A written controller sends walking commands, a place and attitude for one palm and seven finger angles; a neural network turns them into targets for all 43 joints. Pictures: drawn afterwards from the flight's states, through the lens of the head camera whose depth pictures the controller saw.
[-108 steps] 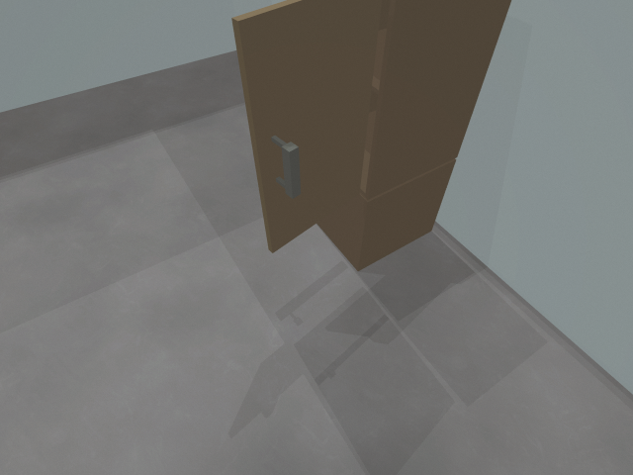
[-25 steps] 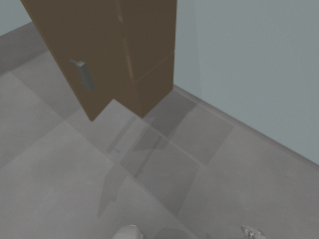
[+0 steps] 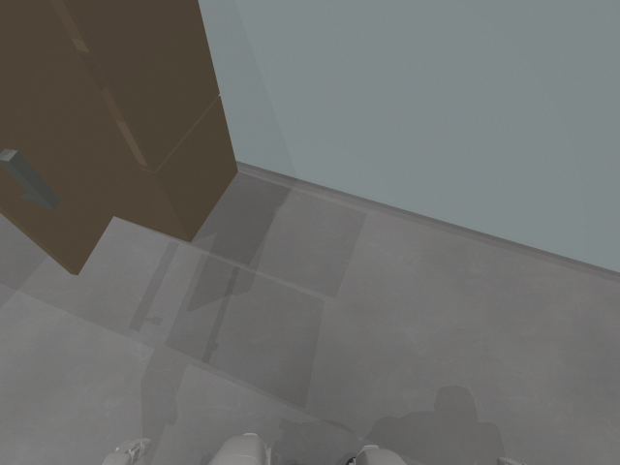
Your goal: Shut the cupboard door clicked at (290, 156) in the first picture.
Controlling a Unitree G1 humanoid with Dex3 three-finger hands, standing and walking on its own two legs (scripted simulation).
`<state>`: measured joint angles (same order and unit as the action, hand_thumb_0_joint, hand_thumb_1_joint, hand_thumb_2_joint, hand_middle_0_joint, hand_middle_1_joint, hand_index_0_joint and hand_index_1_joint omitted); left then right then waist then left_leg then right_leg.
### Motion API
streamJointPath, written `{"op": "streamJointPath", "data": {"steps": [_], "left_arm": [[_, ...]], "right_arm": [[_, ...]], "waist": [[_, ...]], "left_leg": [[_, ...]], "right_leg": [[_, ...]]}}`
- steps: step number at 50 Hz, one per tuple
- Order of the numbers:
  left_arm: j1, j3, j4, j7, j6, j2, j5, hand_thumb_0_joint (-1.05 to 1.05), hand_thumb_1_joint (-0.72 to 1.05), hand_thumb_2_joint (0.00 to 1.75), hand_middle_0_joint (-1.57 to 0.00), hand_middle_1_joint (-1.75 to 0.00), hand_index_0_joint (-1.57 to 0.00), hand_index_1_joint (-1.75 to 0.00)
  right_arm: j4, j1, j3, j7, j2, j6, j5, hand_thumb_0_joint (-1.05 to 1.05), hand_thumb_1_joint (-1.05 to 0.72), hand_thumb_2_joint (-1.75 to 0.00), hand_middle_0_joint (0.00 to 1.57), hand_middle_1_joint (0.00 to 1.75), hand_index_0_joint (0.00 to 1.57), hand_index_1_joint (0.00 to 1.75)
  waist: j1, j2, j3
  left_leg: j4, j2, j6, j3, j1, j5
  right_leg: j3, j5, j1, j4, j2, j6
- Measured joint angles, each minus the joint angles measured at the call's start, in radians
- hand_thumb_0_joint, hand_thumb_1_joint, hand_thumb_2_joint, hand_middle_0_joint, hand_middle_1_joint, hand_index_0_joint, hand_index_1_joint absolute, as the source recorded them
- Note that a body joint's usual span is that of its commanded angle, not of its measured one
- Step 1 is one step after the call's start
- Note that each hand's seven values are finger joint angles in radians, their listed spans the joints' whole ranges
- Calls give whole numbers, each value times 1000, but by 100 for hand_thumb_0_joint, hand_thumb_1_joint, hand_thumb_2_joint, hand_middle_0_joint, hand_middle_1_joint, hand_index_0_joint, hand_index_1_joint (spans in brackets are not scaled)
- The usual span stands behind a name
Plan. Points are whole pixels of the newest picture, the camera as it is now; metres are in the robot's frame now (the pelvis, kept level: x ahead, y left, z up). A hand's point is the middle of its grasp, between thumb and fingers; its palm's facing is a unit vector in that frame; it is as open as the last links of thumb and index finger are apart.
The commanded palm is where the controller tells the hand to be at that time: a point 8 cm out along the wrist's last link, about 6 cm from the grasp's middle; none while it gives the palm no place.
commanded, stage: walk around to get in front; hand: left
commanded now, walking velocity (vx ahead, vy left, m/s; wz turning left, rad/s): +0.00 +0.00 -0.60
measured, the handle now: (19, 179) +0.53 +0.55 -0.04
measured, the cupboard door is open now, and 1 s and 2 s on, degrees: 100 100 100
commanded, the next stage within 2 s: none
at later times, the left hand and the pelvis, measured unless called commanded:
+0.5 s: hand (228, 440) +0.16 +0.13 -0.15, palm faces -0.29 -0.91 -0.28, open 7.4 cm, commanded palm none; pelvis +0.00 -0.04 +0.01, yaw -18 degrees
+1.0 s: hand (285, 406) +0.21 +0.06 -0.15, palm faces -0.54 -0.79 -0.29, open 7.4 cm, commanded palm none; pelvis +0.00 -0.07 +0.00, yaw -36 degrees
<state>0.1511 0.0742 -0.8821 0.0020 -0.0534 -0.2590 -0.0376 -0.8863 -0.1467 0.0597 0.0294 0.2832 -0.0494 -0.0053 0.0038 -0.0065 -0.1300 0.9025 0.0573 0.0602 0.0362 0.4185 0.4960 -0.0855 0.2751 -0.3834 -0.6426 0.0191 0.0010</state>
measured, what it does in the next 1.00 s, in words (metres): steps on the spot, turning right: left foot, then right foot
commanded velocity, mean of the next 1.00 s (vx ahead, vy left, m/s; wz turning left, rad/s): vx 0.00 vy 0.00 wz -0.60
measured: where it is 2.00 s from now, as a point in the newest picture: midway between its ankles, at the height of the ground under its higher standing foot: outside the picture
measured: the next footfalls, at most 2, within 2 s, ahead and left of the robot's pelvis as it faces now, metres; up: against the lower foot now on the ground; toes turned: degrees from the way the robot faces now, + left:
left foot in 0.06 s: +0.06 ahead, +0.14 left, +0.00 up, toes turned +0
right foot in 0.32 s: +0.02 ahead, -0.15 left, +0.00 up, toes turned -15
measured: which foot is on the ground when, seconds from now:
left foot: up 0.00-0.04, down 0.06-0.32, up 0.34-0.60, down 0.62-0.88, up 0.90-1.00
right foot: down 0.00-0.06, up 0.08-0.30, down 0.32-0.62, up 0.64-0.88, down 0.90-1.00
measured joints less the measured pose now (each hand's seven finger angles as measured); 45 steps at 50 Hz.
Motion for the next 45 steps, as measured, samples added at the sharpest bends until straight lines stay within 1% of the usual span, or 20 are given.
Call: {"op": "streamJointPath", "data": {"steps": [2,3,4,6,9,13,15,16,19,22,25,29,31,33,35,37,39,42,44,45], "left_arm": [[6,-4,-7,1,-7,5,6,1,91,90,-20,-30,-20,-30],[12,-7,-6,3,-13,11,10,1,91,90,-20,-30,-20,-30],[8,-9,-8,7,-20,13,15,1,91,90,-20,-30,-21,-30],[-8,-5,-12,19,-28,6,14,1,91,90,-20,-30,-20,-30],[-29,2,-10,34,-28,6,12,1,91,90,-20,-30,-20,-30],[-40,-3,5,43,-14,17,16,1,91,90,-20,-30,-20,-30],[-36,-6,13,44,-2,13,17,1,91,90,-20,-30,-20,-30],[-29,-8,19,42,9,2,14,1,91,90,-20,-30,-20,-30],[-37,-9,3,18,20,19,14,1,91,90,-20,-30,-20,-30],[-25,-8,-3,-1,13,33,12,1,91,90,-20,-30,-20,-30],[-7,-8,-10,-8,8,38,10,1,91,90,-20,-30,-21,-30],[13,-4,-18,-6,-1,37,8,1,90,90,-21,-30,-21,-30],[26,-3,-18,-3,-9,38,14,1,90,90,-21,-30,-21,-30],[17,1,-19,5,-19,28,18,1,90,90,-21,-30,-21,-30],[4,8,-20,17,-20,16,12,1,91,90,-21,-30,-21,-30],[-9,14,-16,27,-21,10,12,1,91,90,-20,-30,-20,-30],[-15,14,-6,35,-20,10,13,1,91,90,-20,-30,-20,-30],[-18,10,3,41,-13,9,14,1,91,90,-20,-30,-20,-30],[-11,6,10,43,-2,0,14,1,91,90,-20,-30,-20,-30],[-2,5,16,40,8,-13,11,1,91,90,-20,-30,-20,-30]], "right_arm": [[9,-14,-7,0,-6,15,2,1,-91,-90,20,30,20,30],[17,-30,-11,-1,-2,24,0,1,-91,-90,20,30,20,30],[18,-42,-12,1,-3,33,-7,1,-91,-90,20,30,20,30],[9,-61,-22,1,-21,40,-19,1,-91,-90,20,30,20,30],[-7,-96,-34,-1,-40,36,-28,1,-91,-90,20,30,20,30],[-20,-118,-35,-4,-42,31,-31,1,-91,-90,20,30,20,30],[-19,-127,-30,-9,-39,28,-26,1,-91,-90,20,30,20,30],[-15,-134,-27,-12,-42,23,-21,1,-91,-90,20,30,20,30],[-27,-87,-13,-2,-20,-9,-8,1,-91,-90,20,30,20,30],[-27,-43,-6,3,-18,-16,-4,1,-91,-90,20,30,20,30],[-11,-15,-5,0,-30,-10,-1,1,-91,-90,20,30,20,30],[11,8,-10,-3,-50,3,3,1,-91,-90,20,30,20,30],[25,0,-19,-3,-51,20,1,1,-91,-90,20,30,20,30],[29,-4,-26,0,-59,33,-11,1,-91,-90,20,30,20,30],[27,-16,-36,-2,-70,39,-21,1,-91,-90,20,30,20,30],[22,-32,-41,-1,-72,38,-27,1,-91,-90,20,30,20,30],[16,-43,-41,-1,-68,32,-31,1,-91,-90,20,30,20,30],[8,-54,-35,-6,-55,27,-30,1,-91,-89,20,30,20,30],[9,-66,-27,-11,-44,20,-24,1,-91,-89,20,30,20,30],[11,-72,-23,-13,-42,15,-19,1,-90,-89,20,30,20,30]], "waist": [[-6,-17,13],[-10,-9,30],[-15,-4,36],[-16,-20,30],[-10,-16,32],[-11,26,31],[-14,37,34],[-15,18,44],[-19,45,14],[-19,40,0],[-10,17,2],[2,-7,18],[2,1,41],[3,-6,39],[8,-13,31],[13,-7,26],[17,10,23],[12,36,22],[8,40,29],[8,18,40]], "left_leg": [[-176,-17,-5,14,-54,-87],[-279,-10,-21,5,-84,-124],[-297,0,-32,3,-82,-201],[-280,16,-36,22,-89,-203],[-331,50,-21,42,-126,-201],[-359,107,6,72,-152,-209],[-318,131,26,91,-145,-183],[-262,127,26,108,-121,-159],[13,95,16,22,-22,12],[134,49,18,-3,38,-6],[55,15,18,3,33,-39],[-158,-19,7,1,-33,-100],[-327,-13,-19,-8,-95,-181],[-320,0,-48,3,-89,-225],[-324,18,-43,19,-104,-214],[-354,40,-31,29,-127,-219],[-374,67,-20,42,-144,-225],[-358,107,2,66,-153,-209],[-299,128,21,84,-138,-173],[-234,117,22,98,-113,-122]], "right_leg": [[-28,-10,-5,8,9,-7],[-32,-7,-18,-2,26,-9],[-24,66,-40,-53,36,-12],[8,182,-90,-228,31,-21],[80,207,-120,-368,4,-34],[149,188,-36,-199,-19,-28],[163,73,43,-31,-22,-13],[143,-5,73,42,-36,10],[114,49,56,0,-11,32],[75,31,72,42,3,30],[31,-2,83,84,12,32],[-20,-14,76,92,32,24],[-34,-1,51,61,59,16],[-9,147,-9,-88,61,-1],[32,222,-69,-276,46,-18],[77,230,-95,-366,18,-32],[114,226,-82,-334,-8,-38],[149,186,-16,-174,-25,-32],[156,60,56,-9,-33,-14],[125,-24,72,48,-49,10]]}}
